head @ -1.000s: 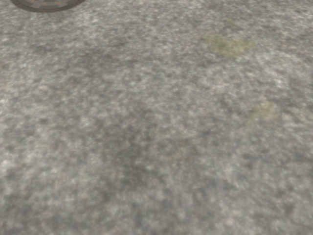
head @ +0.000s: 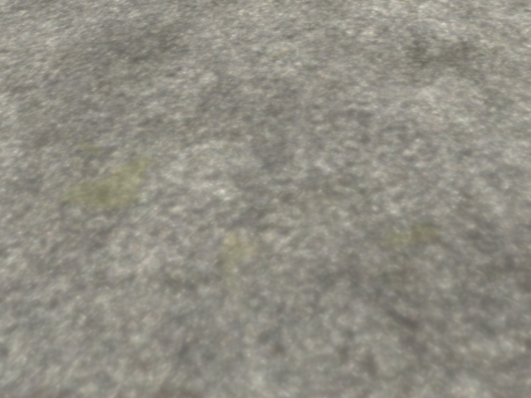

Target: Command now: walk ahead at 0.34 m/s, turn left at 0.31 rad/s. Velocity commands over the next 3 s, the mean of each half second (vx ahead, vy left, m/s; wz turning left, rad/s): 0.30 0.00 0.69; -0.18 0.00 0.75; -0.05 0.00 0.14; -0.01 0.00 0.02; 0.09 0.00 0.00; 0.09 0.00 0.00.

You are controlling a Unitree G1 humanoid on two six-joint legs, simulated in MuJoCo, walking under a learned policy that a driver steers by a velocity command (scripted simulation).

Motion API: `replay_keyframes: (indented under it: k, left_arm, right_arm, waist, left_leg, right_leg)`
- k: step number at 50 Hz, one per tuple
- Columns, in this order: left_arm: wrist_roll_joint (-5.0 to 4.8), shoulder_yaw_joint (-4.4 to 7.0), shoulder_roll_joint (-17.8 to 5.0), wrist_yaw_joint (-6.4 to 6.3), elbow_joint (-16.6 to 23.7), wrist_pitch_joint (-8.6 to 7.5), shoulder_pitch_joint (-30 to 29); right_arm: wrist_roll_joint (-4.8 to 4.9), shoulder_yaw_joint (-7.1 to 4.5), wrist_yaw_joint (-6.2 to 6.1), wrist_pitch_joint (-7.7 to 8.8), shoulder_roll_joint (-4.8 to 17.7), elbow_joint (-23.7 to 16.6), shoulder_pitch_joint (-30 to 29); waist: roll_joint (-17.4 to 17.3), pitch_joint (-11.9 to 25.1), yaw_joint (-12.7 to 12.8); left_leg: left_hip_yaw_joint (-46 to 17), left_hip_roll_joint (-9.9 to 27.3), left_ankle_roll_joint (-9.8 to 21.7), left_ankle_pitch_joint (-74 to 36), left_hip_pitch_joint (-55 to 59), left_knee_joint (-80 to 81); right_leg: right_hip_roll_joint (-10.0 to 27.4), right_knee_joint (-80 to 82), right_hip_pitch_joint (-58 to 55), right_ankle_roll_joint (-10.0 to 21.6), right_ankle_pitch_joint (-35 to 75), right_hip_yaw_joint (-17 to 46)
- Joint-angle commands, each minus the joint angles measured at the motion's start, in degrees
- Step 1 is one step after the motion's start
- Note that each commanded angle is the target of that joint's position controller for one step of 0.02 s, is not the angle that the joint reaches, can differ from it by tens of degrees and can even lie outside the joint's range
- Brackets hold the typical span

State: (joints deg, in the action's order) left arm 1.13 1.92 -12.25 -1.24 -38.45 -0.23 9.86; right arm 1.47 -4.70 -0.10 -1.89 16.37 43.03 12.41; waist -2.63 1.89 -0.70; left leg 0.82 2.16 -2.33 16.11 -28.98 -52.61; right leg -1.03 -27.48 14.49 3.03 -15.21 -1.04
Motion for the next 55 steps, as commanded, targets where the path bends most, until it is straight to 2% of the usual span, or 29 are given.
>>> replay_keyframes:
  k: [1, 3, 6, 10, 13, 15, 16, 17, 18, 19, 20, 21, 22, 23, 24, 26, 28, 32, 37, 40, 43, 47, 49, 50, 51, 52, 53, 54, 55]
  left_arm:
    - [-0.7, 4.77, -13.96, -0.55, 0.69, -1.9, 6.32]
    - [-1.3, 4.87, -12.91, -0.94, -0.37, -3.25, 7.44]
    - [-1.42, 5.19, -12.12, -0.81, -0.85, -4.74, 6.6]
    - [-0.62, 5.64, -12.27, 0.14, -0.57, -3.9, 2.1]
    - [-1.84, 6.4, -14.24, 0.52, -0.87, -2.57, 0.62]
    - [-3.65, 6.5, -14.29, 0.87, -0.94, -2.04, -0.74]
    - [-3.76, 5.84, -12.05, 1.32, -0.99, -2.27, 0.29]
    - [-0.58, 4.03, -6.12, 1.48, 1.05, -2.54, 0.66]
    - [0.3, 3.21, -5.77, 1.15, 3.93, -3.56, 4.09]
    - [-1.66, 4.12, -11.37, 0.94, 4.09, -4.37, -1.21]
    - [-2.4, 3.89, -11.78, 0.55, 5.14, -4.88, -3.6]
    - [-1.12, 3.95, -12.04, -0.42, 3.86, -4.79, -3.24]
    - [0.05, 4.29, -12.95, -1.19, 3.25, -4.23, -2.74]
    - [0.25, 4.56, -13.48, -1.17, 2.53, -3.38, -1.72]
    - [0.4, 4.37, -12.71, -1.08, 1.99, -2.87, -0.83]
    - [0.32, 3.43, -10.43, -1.16, 1.53, -2.22, -0.83]
    - [-0.04, 2.82, -9.32, -1.53, 1.61, -1.51, -2.02]
    - [-0.3, 2.69, -9.56, -2.14, 1.92, -0.55, -4.91]
    - [-0.88, 2.85, -9.46, -2.26, 2.24, -0.41, -8.02]
    - [-1.3, 3.04, -10.0, -1.83, 1.12, -0.14, -6.74]
    - [-1.68, 2.99, -9.93, -0.87, 1.39, 0.05, -6.47]
    - [-2.12, 3.23, -9.72, 0.97, 0.8, -0.63, -4.39]
    - [-2.2, 3.98, -10.24, 1.53, -0.17, -1.03, -1.71]
    - [-1.77, 4.24, -10.31, 1.36, -0.54, -1.13, -1.29]
    - [-0.9, 4.68, -13.31, 1.07, 0.53, -1.01, -2.9]
    - [0.5, 5.07, -16.47, 0.67, 1.61, -0.47, -2.39]
    - [1.72, 5.36, -16.66, 0.81, 1.09, -0.69, 1.03]
    - [1.33, 4.95, -15.27, 0.74, 1.09, -0.86, -1.35]
    - [0.25, 4.31, -12.88, 0.32, 1.09, -0.61, -3.54]
  right_arm:
    - [0.98, -1.14, 0.64, 1.92, 6.7, -7.59, -9.33]
    - [0.62, -1.1, 0.66, 2.89, 5.48, -7.49, -8.83]
    - [0.69, -0.87, 1.26, 3.74, 3.68, -7.44, -8.0]
    - [-0.15, -0.01, 2.57, 2.93, 1.48, -8.41, -8.58]
    - [0.18, -0.63, 3.21, 1.8, 3.52, -9.07, -6.31]
    - [-0.05, -2.43, 2.63, 0.82, 6.44, -7.68, 1.06]
    - [-0.25, -4.42, 1.48, 0.46, 10.23, -5.59, 9.31]
    - [0.19, -5.96, 0.27, 0.23, 17.42, -5.52, 12.93]
    - [-1.72, -5.91, 0.99, 1.66, 22.71, -10.18, 10.09]
    - [-1.47, -5.07, 2.01, 2.91, 18.51, -11.39, 9.49]
    - [-0.85, -4.34, 1.82, 3.57, 16.11, -10.91, 7.47]
    - [-0.21, -3.63, 1.3, 3.41, 13.76, -11.72, 3.08]
    - [-0.6, -3.05, 0.55, 2.84, 12.23, -12.86, -1.22]
    - [-1.26, -2.74, -0.07, 2.21, 11.6, -13.93, -3.67]
    - [-1.63, -2.96, -0.41, 1.92, 12.01, -14.24, -4.21]
    - [-1.05, -3.34, -1.23, 1.39, 12.85, -13.68, -2.4]
    - [-0.45, -3.38, -2.31, 0.44, 13.1, -13.13, -1.61]
    - [-0.03, -2.79, -3.99, -1.38, 12.23, -13.06, -2.43]
    - [-0.28, -2.4, -5.08, -2.2, 11.49, -13.28, -2.53]
    - [-0.75, -1.9, -5.34, -2.41, 10.4, -13.4, -2.83]
    - [-0.91, -1.44, -4.97, -2.55, 10.1, -13.55, -3.62]
    - [-0.99, -1.32, -3.57, -2.71, 10.4, -13.07, -3.9]
    - [0.01, -1.09, -2.9, -2.47, 10.01, -12.61, -4.58]
    - [0.42, -0.84, -2.73, -2.09, 8.98, -11.96, -3.4]
    - [-0.86, -0.59, -2.26, -1.56, 7.19, -10.59, 1.7]
    - [-1.54, -0.96, -2.51, -0.82, 8.17, -9.78, 4.86]
    - [-1.62, -2.49, -2.85, -0.14, 12.55, -10.83, 0.86]
    - [-0.86, -3.28, -3.21, -0.36, 14.14, -10.07, -0.99]
    - [-0.69, -3.2, -3.56, -1.08, 12.9, -8.77, -1.25]
  waist:
    - [11.03, -2.92, 5.96]
    - [8.99, -4.35, 5.89]
    - [7.59, -4.01, 5.1]
    - [6.4, -5.31, 4.12]
    - [8.4, -3.34, 2.95]
    - [6.54, 0.99, -2.04]
    - [2.46, 5.34, -5.9]
    - [-13.35, 4.7, -5.01]
    - [-17.36, 16.59, -1.5]
    - [-5.38, 17.61, -5.77]
    - [-4.66, 11.57, -4.18]
    - [-0.66, 7.01, -1.82]
    - [-1.16, 5.1, 0.43]
    - [-1.17, 4.47, 2.14]
    - [-0.57, 5.27, 2.72]
    - [1.17, 7.46, 2.26]
    - [0.7, 8.69, 1.84]
    - [-1.57, 8.92, 1.27]
    - [-4.14, 8.08, -0.14]
    - [-4.7, 8.96, -0.93]
    - [-4.85, 9.52, -1.27]
    - [-6.98, 7.72, -1.45]
    - [-7.58, 5.93, 0.13]
    - [-6.04, 4.31, 0.38]
    - [4.4, 4.15, -2.4]
    - [15.05, 3.2, -2.89]
    - [14.59, 4.82, 0.98]
    - [11.2, 2.36, 0.24]
    - [9.7, 1.09, -0.33]
  left_leg:
    - [-3.83, 2.0, 2.52, 2.24, -15.55, 2.19]
    - [-5.34, 3.4, 3.53, 2.05, -21.19, 1.32]
    - [-4.05, 5.32, 3.7, 0.49, -21.88, 0.46]
    - [0.75, 5.58, 2.45, -1.22, -11.69, 6.04]
    - [5.0, 2.94, 2.89, -3.16, -1.87, 9.18]
    - [8.99, -2.74, 5.7, -5.64, 10.23, 14.9]
    - [8.2, -6.3, 8.67, -10.05, 22.81, 18.33]
    - [-11.83, 5.37, 13.89, -26.47, 33.35, 23.19]
    - [-46.34, 18.61, 27.44, -18.63, 42.88, 31.16]
    - [-44.05, 18.44, 26.28, -13.37, 43.2, 35.34]
    - [-38.22, 16.23, 24.13, -10.13, 38.71, 34.71]
    - [-32.28, 13.03, 20.72, -15.72, 31.55, 33.26]
    - [-27.23, 10.94, 18.9, -26.81, 24.61, 31.6]
    - [-23.22, 9.25, 17.64, -35.57, 19.18, 30.9]
    - [-21.72, 8.49, 17.19, -43.18, 17.36, 29.77]
    - [-21.07, 7.55, 16.51, -52.25, 18.45, 27.96]
    - [-22.34, 7.06, 15.32, -56.0, 20.13, 26.32]
    - [-25.67, 5.54, 12.08, -57.24, 21.18, 23.67]
    - [-31.8, 5.62, 11.89, -57.36, 25.34, 22.29]
    - [-32.31, 6.63, 12.41, -59.88, 27.61, 21.21]
    - [-33.83, 6.35, 12.6, -53.44, 27.03, 21.79]
    - [-35.05, 3.82, 11.9, -44.53, 24.78, 23.83]
    - [-35.69, 1.78, 10.73, -33.61, 23.45, 24.1]
    - [-34.39, -0.83, 8.9, -23.94, 20.28, 23.16]
    - [-27.74, -7.01, 5.43, -2.59, 13.63, 14.92]
    - [-22.32, -17.06, 1.98, 23.57, 3.11, 4.87]
    - [-20.05, -15.0, -1.24, 26.22, 1.52, -7.72]
    - [-18.3, -11.97, -1.91, 21.39, 1.28, -14.5]
    - [-18.01, -11.51, -2.31, 16.69, 0.73, -16.95]
  right_leg:
    - [22.15, 17.74, -12.83, 9.75, -22.6, 21.94]
    - [23.8, 18.87, -17.84, 9.11, -21.45, 21.41]
    - [23.1, 20.11, -19.07, 7.37, -16.66, 15.2]
    - [18.55, 16.84, -11.52, 5.49, 4.02, -0.7]
    - [17.77, 10.16, -7.39, 3.24, 12.99, -6.95]
    - [15.81, -4.16, -5.74, -0.01, 30.56, -11.38]
    - [12.83, -18.37, -0.49, -3.09, 30.54, -13.25]
    - [7.04, -39.67, 17.57, -7.94, -13.69, -12.92]
    - [-1.68, -55.18, 30.98, -9.74, -27.95, 0.74]
    - [0.37, -56.5, 34.12, -8.35, -21.21, 7.6]
    - [1.72, -53.26, 36.12, -6.82, -16.11, 7.07]
    - [3.72, -49.03, 33.87, -6.52, -12.27, 7.44]
    - [4.53, -45.04, 29.52, -6.66, -10.23, 7.96]
    - [4.28, -43.17, 24.75, -6.68, -9.43, 7.79]
    - [2.9, -41.58, 22.5, -7.14, -8.31, 7.19]
    - [0.53, -38.32, 22.38, -8.35, -5.99, 7.64]
    - [-1.58, -36.74, 24.11, -9.31, -4.06, 8.98]
    - [-4.57, -36.44, 26.48, -9.84, -1.33, 11.14]
    - [-6.23, -36.36, 28.01, -9.88, -3.97, 13.7]
    - [-4.92, -36.41, 25.76, -9.93, -6.54, 13.19]
    - [-3.42, -32.35, 20.37, -9.53, -7.02, 11.68]
    - [-2.21, -14.48, 8.61, -8.54, -6.62, 8.5]
    - [-2.06, -0.3, 2.1, -7.75, 0.67, 6.61]
    - [-0.64, 7.25, -2.25, -6.37, 9.84, 7.49]
    - [8.63, 7.8, -8.2, -2.44, 25.12, 16.51]
    - [19.4, 2.52, -11.64, 6.14, 48.63, 25.17]
    - [25.07, 5.83, -5.79, 13.9, 45.99, 32.28]
    - [22.02, 6.12, -3.18, 12.76, 36.74, 28.11]
    - [17.25, 5.93, -2.55, 9.61, 27.15, 23.65]
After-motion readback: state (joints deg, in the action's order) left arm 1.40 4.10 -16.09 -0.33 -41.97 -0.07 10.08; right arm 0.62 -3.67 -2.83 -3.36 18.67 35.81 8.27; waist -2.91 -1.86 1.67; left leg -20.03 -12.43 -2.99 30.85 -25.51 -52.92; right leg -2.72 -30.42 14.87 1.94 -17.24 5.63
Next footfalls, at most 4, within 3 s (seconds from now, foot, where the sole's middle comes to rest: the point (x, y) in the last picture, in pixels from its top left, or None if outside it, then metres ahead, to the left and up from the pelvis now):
0.34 left None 0.19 0.23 -0.78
1.00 right None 0.32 0.02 -0.78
1.42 left None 0.09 0.14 -0.78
2.86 left None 0.23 0.22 -0.78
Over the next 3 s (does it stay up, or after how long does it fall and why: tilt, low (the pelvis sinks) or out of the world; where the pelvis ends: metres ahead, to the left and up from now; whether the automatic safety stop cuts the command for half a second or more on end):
stays up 0.30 0.10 0.00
